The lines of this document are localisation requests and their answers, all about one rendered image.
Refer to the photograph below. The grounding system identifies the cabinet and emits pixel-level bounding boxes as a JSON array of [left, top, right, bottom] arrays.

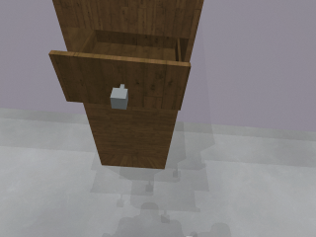
[[52, 0, 204, 170]]

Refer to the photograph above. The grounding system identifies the handle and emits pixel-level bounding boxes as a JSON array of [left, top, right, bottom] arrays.
[[110, 84, 128, 110]]

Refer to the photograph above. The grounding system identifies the drawer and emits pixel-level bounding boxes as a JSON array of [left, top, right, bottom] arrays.
[[48, 30, 192, 111]]

